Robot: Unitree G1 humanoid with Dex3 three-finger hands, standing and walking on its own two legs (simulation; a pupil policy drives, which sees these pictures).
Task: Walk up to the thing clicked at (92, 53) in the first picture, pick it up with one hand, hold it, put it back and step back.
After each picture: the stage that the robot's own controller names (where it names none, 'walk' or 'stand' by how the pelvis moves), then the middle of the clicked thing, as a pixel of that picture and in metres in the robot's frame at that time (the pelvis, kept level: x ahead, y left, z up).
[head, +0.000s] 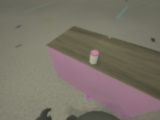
stand; (93, 57) +0.56 +0.00 -0.02
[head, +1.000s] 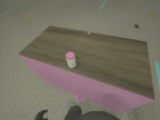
rise first; (71, 60) +0.45 +0.19 +0.01
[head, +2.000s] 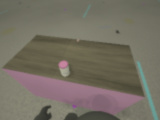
stand; (64, 68) +0.39 +0.22 -0.01
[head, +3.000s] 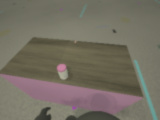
stand; (62, 71) +0.37 +0.22 -0.02
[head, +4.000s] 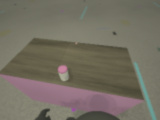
stand; (63, 73) +0.36 +0.22 -0.02
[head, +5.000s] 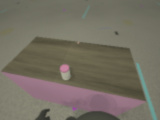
stand; (65, 72) +0.37 +0.20 -0.02
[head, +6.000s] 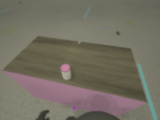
stand; (66, 72) +0.37 +0.20 -0.02
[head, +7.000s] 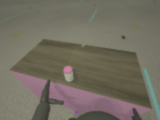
rise first; (68, 73) +0.37 +0.20 -0.02
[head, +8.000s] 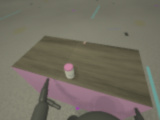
go down; (69, 71) +0.38 +0.19 -0.02
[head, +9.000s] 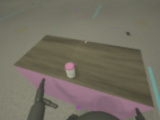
go down; (70, 70) +0.39 +0.19 -0.02
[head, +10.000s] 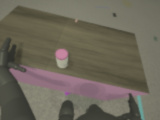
go down; (62, 59) +0.40 +0.17 +0.05
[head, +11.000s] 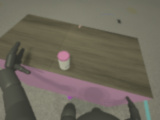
go down; (64, 60) +0.40 +0.18 +0.05
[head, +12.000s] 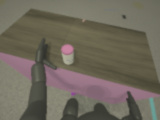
close in; (67, 55) +0.42 +0.16 +0.08
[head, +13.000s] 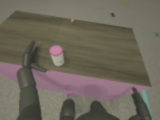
go down; (57, 56) +0.41 +0.19 +0.08
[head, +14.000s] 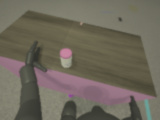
close in; (66, 58) +0.40 +0.17 +0.06
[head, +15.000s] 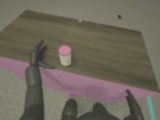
go down; (65, 56) +0.41 +0.17 +0.08
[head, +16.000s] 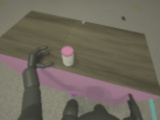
lift; (67, 56) +0.41 +0.16 +0.08
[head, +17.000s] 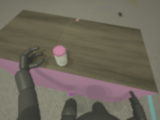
stand; (60, 56) +0.41 +0.19 +0.08
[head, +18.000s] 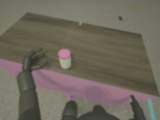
lift; (65, 59) +0.39 +0.17 +0.07
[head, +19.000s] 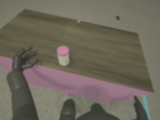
close; (63, 56) +0.41 +0.18 +0.07
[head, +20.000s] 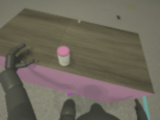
close in; (63, 56) +0.41 +0.18 +0.07
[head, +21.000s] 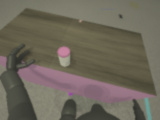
close in; (64, 57) +0.40 +0.18 +0.06
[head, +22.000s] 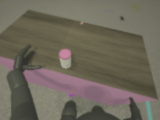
close in; (65, 59) +0.39 +0.17 +0.06
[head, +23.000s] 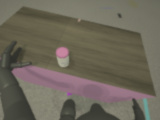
close in; (63, 57) +0.40 +0.18 +0.07
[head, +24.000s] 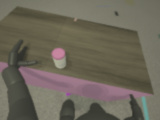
close in; (59, 58) +0.39 +0.18 +0.07
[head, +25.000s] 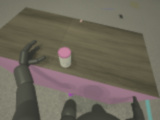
close in; (65, 57) +0.40 +0.17 +0.07
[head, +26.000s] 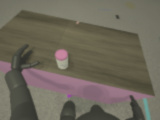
close in; (62, 59) +0.39 +0.18 +0.06
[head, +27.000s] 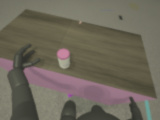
close in; (64, 59) +0.39 +0.18 +0.06
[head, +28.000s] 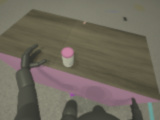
close in; (67, 57) +0.40 +0.17 +0.07
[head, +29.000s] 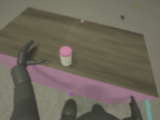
close in; (66, 56) +0.41 +0.17 +0.07
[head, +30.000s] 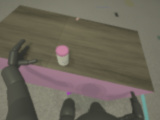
close in; (62, 56) +0.41 +0.17 +0.07
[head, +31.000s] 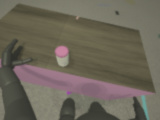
close in; (62, 56) +0.40 +0.17 +0.07
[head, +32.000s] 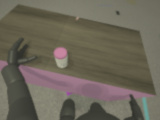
close in; (61, 58) +0.39 +0.18 +0.07
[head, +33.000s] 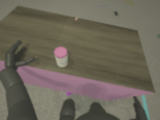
close in; (61, 57) +0.40 +0.18 +0.07
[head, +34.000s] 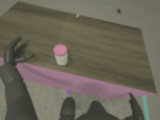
close in; (61, 55) +0.40 +0.18 +0.08
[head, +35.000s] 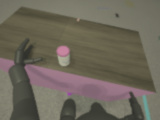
close in; (63, 56) +0.41 +0.17 +0.07
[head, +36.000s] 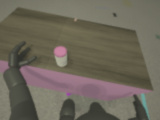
close in; (61, 57) +0.40 +0.18 +0.07
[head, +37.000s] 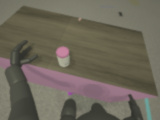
close in; (63, 57) +0.40 +0.17 +0.07
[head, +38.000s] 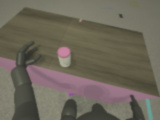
close in; (64, 57) +0.40 +0.17 +0.07
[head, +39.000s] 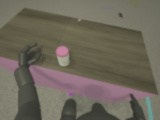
lift; (63, 56) +0.40 +0.18 +0.07
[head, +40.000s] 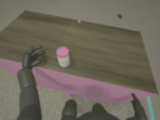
lift; (63, 57) +0.40 +0.17 +0.07
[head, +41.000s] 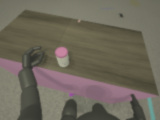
lift; (62, 57) +0.40 +0.18 +0.07
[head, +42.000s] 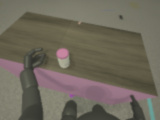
lift; (63, 58) +0.40 +0.18 +0.07
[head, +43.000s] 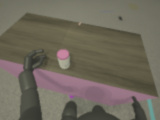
lift; (64, 59) +0.39 +0.18 +0.07
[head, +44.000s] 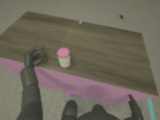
lift; (64, 58) +0.40 +0.18 +0.07
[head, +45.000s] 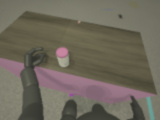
lift; (63, 57) +0.40 +0.18 +0.07
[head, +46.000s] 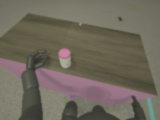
lift; (65, 58) +0.40 +0.17 +0.06
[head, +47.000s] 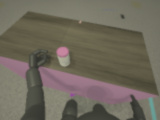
lift; (63, 57) +0.41 +0.18 +0.07
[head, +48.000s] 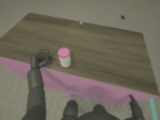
lift; (64, 57) +0.40 +0.18 +0.07
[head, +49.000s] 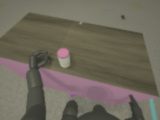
lift; (64, 58) +0.40 +0.18 +0.07
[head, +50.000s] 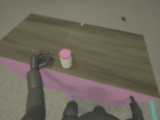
lift; (66, 59) +0.40 +0.17 +0.06
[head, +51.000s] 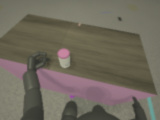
lift; (64, 58) +0.40 +0.18 +0.07
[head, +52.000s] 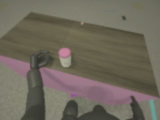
lift; (65, 58) +0.40 +0.18 +0.07
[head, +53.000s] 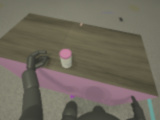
lift; (66, 58) +0.40 +0.17 +0.06
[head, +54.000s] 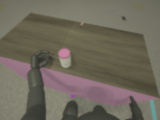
lift; (65, 58) +0.40 +0.18 +0.06
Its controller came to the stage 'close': yes
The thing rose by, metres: 0.00
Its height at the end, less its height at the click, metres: +0.00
